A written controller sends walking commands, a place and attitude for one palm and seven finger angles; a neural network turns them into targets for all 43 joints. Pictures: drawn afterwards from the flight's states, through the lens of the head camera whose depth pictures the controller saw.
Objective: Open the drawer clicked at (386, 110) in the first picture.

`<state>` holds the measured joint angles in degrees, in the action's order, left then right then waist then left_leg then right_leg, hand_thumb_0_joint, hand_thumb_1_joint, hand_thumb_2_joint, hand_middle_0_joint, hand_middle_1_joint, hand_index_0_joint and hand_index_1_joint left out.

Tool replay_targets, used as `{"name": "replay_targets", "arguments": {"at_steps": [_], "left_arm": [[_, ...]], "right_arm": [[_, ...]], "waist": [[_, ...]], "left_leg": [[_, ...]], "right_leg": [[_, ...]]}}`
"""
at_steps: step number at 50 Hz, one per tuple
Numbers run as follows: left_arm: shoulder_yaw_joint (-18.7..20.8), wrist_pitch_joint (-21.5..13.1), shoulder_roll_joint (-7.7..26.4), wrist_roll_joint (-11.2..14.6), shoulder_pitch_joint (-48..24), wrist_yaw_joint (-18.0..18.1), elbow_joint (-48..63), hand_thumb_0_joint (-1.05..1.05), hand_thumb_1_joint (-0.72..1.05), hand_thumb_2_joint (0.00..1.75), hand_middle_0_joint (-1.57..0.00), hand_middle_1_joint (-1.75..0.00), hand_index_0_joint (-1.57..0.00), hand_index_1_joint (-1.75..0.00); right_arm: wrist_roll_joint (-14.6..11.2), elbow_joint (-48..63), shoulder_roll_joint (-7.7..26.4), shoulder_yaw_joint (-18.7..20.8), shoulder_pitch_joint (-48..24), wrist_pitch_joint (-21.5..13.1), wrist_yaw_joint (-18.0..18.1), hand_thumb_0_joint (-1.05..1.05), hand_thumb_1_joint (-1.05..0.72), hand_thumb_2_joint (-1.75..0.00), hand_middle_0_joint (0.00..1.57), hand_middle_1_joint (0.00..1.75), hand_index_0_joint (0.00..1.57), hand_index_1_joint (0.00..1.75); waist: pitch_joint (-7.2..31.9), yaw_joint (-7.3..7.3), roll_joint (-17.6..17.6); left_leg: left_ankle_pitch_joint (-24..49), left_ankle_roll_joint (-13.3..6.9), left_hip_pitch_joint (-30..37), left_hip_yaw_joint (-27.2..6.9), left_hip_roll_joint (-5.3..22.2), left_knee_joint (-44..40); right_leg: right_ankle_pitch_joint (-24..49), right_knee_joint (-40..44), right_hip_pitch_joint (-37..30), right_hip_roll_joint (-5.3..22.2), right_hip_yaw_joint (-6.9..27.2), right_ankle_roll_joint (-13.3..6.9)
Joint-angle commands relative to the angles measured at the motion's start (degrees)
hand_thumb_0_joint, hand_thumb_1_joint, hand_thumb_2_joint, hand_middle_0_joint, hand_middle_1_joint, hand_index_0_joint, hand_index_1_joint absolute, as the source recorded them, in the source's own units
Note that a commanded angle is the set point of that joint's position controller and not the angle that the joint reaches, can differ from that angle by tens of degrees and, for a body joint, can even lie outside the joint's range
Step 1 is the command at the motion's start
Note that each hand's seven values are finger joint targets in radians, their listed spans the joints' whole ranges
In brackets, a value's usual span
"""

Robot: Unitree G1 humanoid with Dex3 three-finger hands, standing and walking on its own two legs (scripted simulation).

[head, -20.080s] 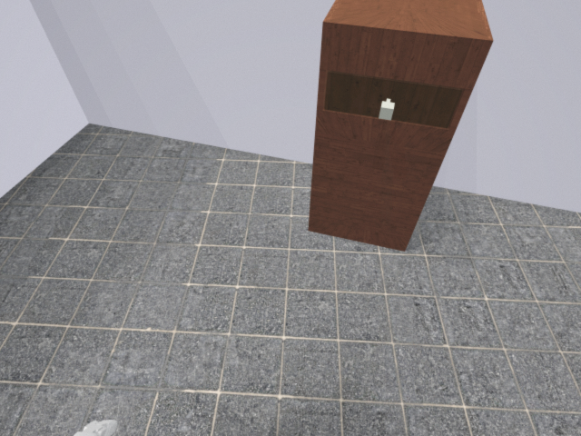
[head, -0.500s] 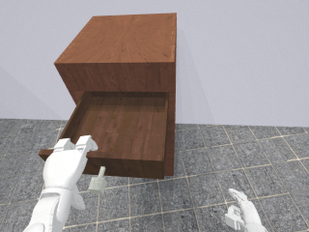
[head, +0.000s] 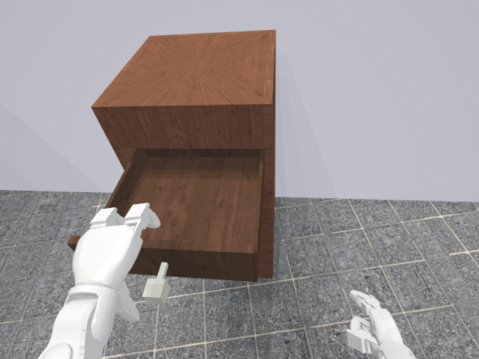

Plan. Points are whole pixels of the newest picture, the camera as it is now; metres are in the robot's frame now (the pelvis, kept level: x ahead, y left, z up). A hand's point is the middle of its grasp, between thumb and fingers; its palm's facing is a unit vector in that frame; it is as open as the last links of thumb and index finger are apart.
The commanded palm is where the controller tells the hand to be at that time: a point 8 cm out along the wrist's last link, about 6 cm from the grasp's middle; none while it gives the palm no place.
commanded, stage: draw the hand back to the body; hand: left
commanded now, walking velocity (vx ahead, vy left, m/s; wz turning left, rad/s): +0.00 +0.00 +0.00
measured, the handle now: (159, 282) +0.26 +0.23 -0.08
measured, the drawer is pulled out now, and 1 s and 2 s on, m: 0.30 0.30 0.30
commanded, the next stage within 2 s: step back with the hand held close in 1.66 s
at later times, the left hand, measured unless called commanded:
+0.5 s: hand (106, 273) +0.20 +0.24 +0.09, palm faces +0.06 -0.09 -0.99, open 13.8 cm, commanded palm +0.17 +0.24 +0.14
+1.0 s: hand (98, 249) +0.20 +0.23 +0.15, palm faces +0.39 -0.85 -0.36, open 12.6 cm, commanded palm +0.15 +0.26 +0.16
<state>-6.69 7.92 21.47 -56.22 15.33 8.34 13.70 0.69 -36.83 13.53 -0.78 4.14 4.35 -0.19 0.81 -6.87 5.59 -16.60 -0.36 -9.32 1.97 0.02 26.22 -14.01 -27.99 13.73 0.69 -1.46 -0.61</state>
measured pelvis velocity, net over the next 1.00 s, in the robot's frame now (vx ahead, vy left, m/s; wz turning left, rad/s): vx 0.01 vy -0.01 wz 0.02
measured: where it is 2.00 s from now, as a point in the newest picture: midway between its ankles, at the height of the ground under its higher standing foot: outside the picture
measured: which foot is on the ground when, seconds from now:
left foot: down 0.00-1.00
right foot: down 0.00-1.00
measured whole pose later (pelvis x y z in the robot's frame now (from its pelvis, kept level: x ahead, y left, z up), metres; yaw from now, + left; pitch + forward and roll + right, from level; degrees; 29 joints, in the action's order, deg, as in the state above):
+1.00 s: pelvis +0.01 -0.01 +0.01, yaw +1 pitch -5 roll -1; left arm 12.9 -6.5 16.7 1.3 25.4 6.4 23.8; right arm 1.6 -36.3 11.6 -2.6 10.9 -8.9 4.5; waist -3.5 -3.6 2.9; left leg -15.6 0.4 -1.7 0.3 1.2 22.2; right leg -12.1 -21.3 4.3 -0.6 -3.1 -1.1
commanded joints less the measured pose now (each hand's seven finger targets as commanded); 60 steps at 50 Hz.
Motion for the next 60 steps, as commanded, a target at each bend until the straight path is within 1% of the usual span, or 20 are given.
{"name": "replay_targets", "arguments": {"at_steps": [1, 2, 6, 7, 11, 12, 16, 17, 21, 22, 33, 34, 35, 36, 37, 39, 44, 47, 54, 60], "left_arm": [[6.98, -0.52, 9.54, -0.89, -11.01, 2.36, 11.13, 0.00, -0.50, 0.30, -0.30, -1.20, -0.30, -1.20], [5.58, -0.89, 8.39, -1.44, -12.38, 2.38, 10.35, 0.00, -0.50, 0.30, -0.30, -1.20, -0.30, -1.20], [10.94, -2.03, 13.46, -0.69, -10.95, 2.50, 11.06, 0.00, -0.50, 0.30, -0.30, -1.20, -0.30, -1.20], [9.44, -2.34, 11.58, -0.72, -10.16, 2.43, 11.27, 0.00, -0.50, 0.30, -0.30, -1.20, -0.30, -1.20], [11.77, -2.64, 12.87, 1.24, -6.13, 1.94, 12.20, 0.00, -0.50, 0.30, -0.30, -1.20, -0.30, -1.20], [9.70, -2.73, 10.70, 1.22, -5.67, 1.63, 12.49, 0.00, -0.50, 0.30, -0.30, -1.20, -0.30, -1.20], [12.44, -2.89, 13.29, 2.07, -3.93, 1.06, 14.46, 0.00, -0.50, 0.30, -0.30, -1.20, -0.30, -1.20], [10.60, -3.10, 11.50, 2.04, -3.93, 0.92, 14.83, 0.00, -0.50, 0.30, -0.30, -1.20, -0.30, -1.20], [15.03, -3.85, 15.39, 2.64, -2.62, 1.21, 14.71, 0.00, -0.50, 0.30, -0.30, -1.20, -0.30, -1.20], [13.20, -4.18, 13.63, 2.49, -3.54, 1.21, 14.81, 0.00, -0.50, 0.30, -0.30, -1.20, -0.30, -1.20], [16.35, -5.14, 16.48, 4.00, -1.52, 0.59, 15.89, 0.00, -0.50, 0.30, -0.30, -1.20, -0.30, -1.20], [14.42, -9.04, -3.77, 47.19, -1.62, -0.86, 16.76, 0.00, -0.47, 0.32, -0.30, -1.18, -0.30, -1.18], [18.04, -11.37, 3.05, 49.58, 2.27, -0.92, 16.08, 0.00, -0.43, 0.33, -0.29, -1.15, -0.29, -1.15], [22.34, -12.99, 5.16, 53.61, 5.87, -0.86, 16.94, 0.00, -0.40, 0.34, -0.29, -1.13, -0.29, -1.13], [22.83, -14.63, 5.83, 54.96, 3.18, -0.66, 21.41, 0.00, -0.36, 0.36, -0.29, -1.11, -0.29, -1.11], [24.64, -16.59, 6.54, 56.14, 1.26, 0.14, 23.51, 0.00, -0.29, 0.39, -0.29, -1.07, -0.29, -1.07], [24.49, -17.93, 4.31, 57.33, 3.64, -0.33, 22.30, 0.00, -0.12, 0.47, -0.27, -0.95, -0.27, -0.95], [24.59, -18.20, 3.41, 57.78, 6.86, -0.93, 21.11, 0.00, -0.01, 0.51, -0.26, -0.88, -0.26, -0.88], [26.99, -18.77, 4.68, 58.19, 9.05, -1.17, 22.97, 0.00, 0.23, 0.62, -0.25, -0.73, -0.25, -0.73], [28.47, -18.98, 5.66, 58.09, 9.18, -0.98, 25.19, 0.00, 0.44, 0.70, -0.23, -0.59, -0.23, -0.59]], "right_arm": [[-0.21, 9.51, 4.89, 1.54, -10.49, -2.38, 0.70, 0.00, -0.90, -0.90, 0.20, 0.30, 0.20, 0.30], [-0.02, 9.19, 4.49, 1.17, -9.97, -2.75, 0.72, 0.00, -0.90, -0.90, 0.20, 0.30, 0.20, 0.30], [0.02, 8.97, 4.82, 1.57, -10.53, -2.68, 1.40, 0.00, -0.90, -0.90, 0.20, 0.30, 0.20, 0.30], [0.14, 9.16, 4.38, 1.27, -10.21, -2.96, 1.21, 0.00, -0.90, -0.90, 0.20, 0.30, 0.20, 0.30], [-0.23, 9.39, 4.92, 1.65, -10.94, -2.73, 1.29, 0.00, -0.90, -0.90, 0.20, 0.30, 0.20, 0.30], [-0.03, 9.38, 4.63, 1.35, -10.27, -2.95, 1.05, 0.00, -0.90, -0.90, 0.20, 0.30, 0.20, 0.30], [-0.23, 9.93, 5.46, 1.73, -10.97, -2.61, 1.19, 0.00, -0.90, -0.90, 0.20, 0.30, 0.20, 0.30], [-0.09, 10.12, 4.98, 1.36, -10.40, -2.92, 1.06, 0.00, -0.90, -0.90, 0.20, 0.30, 0.20, 0.30], [-0.21, 10.00, 5.67, 1.76, -10.72, -2.80, 1.66, 0.00, -0.90, -0.90, 0.20, 0.30, 0.20, 0.30], [-0.07, 9.98, 5.21, 1.36, -10.20, -3.09, 1.63, 0.00, -0.90, -0.90, 0.20, 0.30, 0.20, 0.30], [-0.26, 9.48, 5.81, 1.82, -10.17, -3.39, 2.14, 0.00, -0.90, -0.90, 0.20, 0.30, 0.20, 0.30], [-1.27, 14.01, 1.81, 1.24, -5.64, -7.44, 3.23, 0.00, -0.90, -0.90, 0.20, 0.30, 0.20, 0.30], [-0.88, 13.02, 3.59, 0.94, -6.09, -10.21, 4.06, 0.00, -0.90, -0.90, 0.20, 0.30, 0.20, 0.30], [-0.39, 12.34, 3.77, 0.32, -5.85, -11.16, 5.36, 0.00, -0.90, -0.90, 0.20, 0.30, 0.20, 0.30], [-0.25, 12.31, 3.54, -0.08, -5.10, -12.39, 5.89, 0.00, -0.90, -0.90, 0.20, 0.30, 0.20, 0.30], [0.41, 11.30, 3.21, -0.32, -3.79, -14.12, 6.48, 0.00, -0.90, -0.90, 0.20, 0.30, 0.20, 0.30], [0.65, 10.06, 3.34, 0.10, -1.82, -16.08, 5.76, 0.00, -0.90, -0.90, 0.20, 0.30, 0.20, 0.30], [0.62, 9.74, 3.62, 0.56, -1.67, -16.50, 5.27, 0.00, -0.90, -0.90, 0.20, 0.30, 0.20, 0.30], [0.50, 9.31, 4.04, 1.64, -1.33, -16.57, 4.98, 0.00, -0.90, -0.90, 0.20, 0.30, 0.20, 0.30], [0.38, 9.35, 4.18, 1.90, -1.19, -16.63, 5.14, 0.00, -0.90, -0.90, 0.20, 0.30, 0.20, 0.30]], "waist": [[8.27, 0.38, -4.88], [9.40, 0.50, -5.52], [10.45, -0.25, -3.94], [11.06, -0.34, -4.08], [9.51, -0.36, -3.05], [9.87, -0.16, -3.95], [8.89, -0.21, -3.86], [9.04, 0.00, -4.52], [7.97, -0.29, -4.68], [8.40, -0.02, -4.36], [7.51, -0.21, -2.92], [2.93, 5.26, -11.05], [4.58, 3.96, -13.13], [3.55, 3.17, -13.50], [4.45, 3.11, -7.69], [3.64, 2.97, -1.82], [-0.01, 3.29, 1.11], [-0.34, 3.23, -2.07], [3.04, 3.09, -3.68], [3.89, 3.02, -2.09]], "left_leg": [[14.25, -0.68, -1.91, -0.19, -1.22, -3.66], [14.30, -1.10, -1.80, 0.07, -1.50, -3.03], [15.19, -0.73, -1.32, -0.26, -1.67, -3.24], [15.52, -0.98, -1.32, 0.10, -1.78, -2.87], [16.36, -0.64, -1.16, -0.20, -1.68, -3.25], [17.16, -0.90, -1.29, 0.14, -1.72, -2.95], [16.06, -0.67, -1.51, -0.03, -1.52, -3.31], [15.66, -1.05, -1.39, 0.17, -1.58, -2.95], [14.26, -0.80, -1.50, -0.18, -1.50, -3.10], [14.13, -1.07, -1.40, 0.15, -1.63, -2.79], [14.64, -0.63, -0.72, -0.51, -1.34, -4.00], [10.67, -2.41, 4.90, -0.68, 1.25, -3.79], [9.70, -2.44, 5.27, -0.74, 1.77, -4.18], [10.03, -1.99, 4.87, -0.72, 1.56, -4.98], [11.28, -1.60, 5.21, -0.44, 0.94, -5.62], [12.67, -0.70, 5.29, -0.29, 0.60, -6.46], [14.10, -0.01, 4.32, -0.26, 0.73, -7.57], [16.37, -0.03, 3.74, -0.44, 0.89, -7.44], [19.67, -0.08, 4.56, -0.35, 0.72, -6.62], [21.12, 0.19, 5.17, -0.70, 0.63, -6.63]], "right_leg": [[9.61, 3.95, -6.80, -2.37, 0.62, -1.25], [9.28, 3.56, -6.67, -1.91, 0.21, -1.13], [11.43, 4.04, -8.74, -2.06, 1.54, -1.27], [11.56, 3.68, -8.67, -1.48, 0.89, -1.11], [13.27, 4.33, -8.93, -1.93, 1.76, -1.24], [14.04, 3.86, -8.83, -1.35, 0.69, -1.02], [13.12, 4.51, -8.74, -1.65, 1.56, -0.94], [12.33, 4.22, -8.22, -1.12, 0.57, -0.71], [10.97, 5.12, -7.90, -1.49, 1.75, -0.75], [10.35, 4.78, -7.55, -0.91, 0.79, -0.55], [9.99, 5.56, -7.86, -1.26, 0.57, -0.79], [9.14, 6.02, -8.48, -2.16, -1.80, -0.38], [7.51, 5.91, -9.17, -1.87, -1.51, 0.05], [6.88, 7.49, -9.44, -1.65, -1.61, 0.39], [7.80, 7.90, -10.63, -0.90, -1.43, 0.32], [8.52, 8.58, -11.02, -0.59, -1.60, -0.04], [9.75, 9.95, -11.20, -0.62, -1.52, -0.35], [12.14, 9.76, -11.96, -0.76, -1.74, -0.21], [15.76, 9.07, -13.34, -0.85, -1.63, 0.01], [16.04, 8.89, -13.24, -1.02, -1.77, -0.04]]}}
